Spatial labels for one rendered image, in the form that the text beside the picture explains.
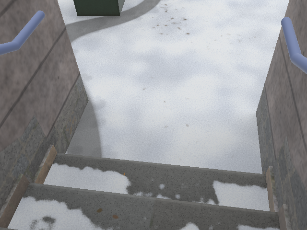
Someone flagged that stairs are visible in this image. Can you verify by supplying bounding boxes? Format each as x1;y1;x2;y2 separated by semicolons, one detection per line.
0;153;280;230

